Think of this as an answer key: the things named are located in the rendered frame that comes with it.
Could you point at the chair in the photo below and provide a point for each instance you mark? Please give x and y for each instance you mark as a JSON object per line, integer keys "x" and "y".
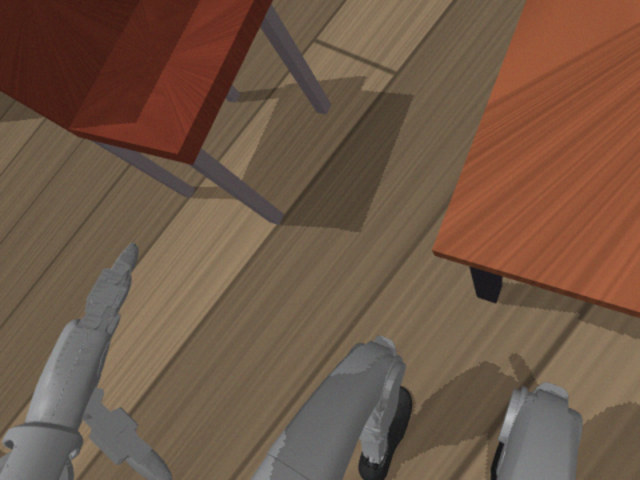
{"x": 145, "y": 76}

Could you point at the coffee table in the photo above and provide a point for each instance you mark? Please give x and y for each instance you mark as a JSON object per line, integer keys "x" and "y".
{"x": 549, "y": 194}

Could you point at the left robot foot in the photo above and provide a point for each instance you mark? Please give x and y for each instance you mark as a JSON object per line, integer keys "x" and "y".
{"x": 369, "y": 471}

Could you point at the left robot hand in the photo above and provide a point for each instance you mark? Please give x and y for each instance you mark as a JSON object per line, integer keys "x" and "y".
{"x": 67, "y": 392}

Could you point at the left robot arm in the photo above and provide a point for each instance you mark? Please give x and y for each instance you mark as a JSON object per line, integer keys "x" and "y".
{"x": 40, "y": 451}

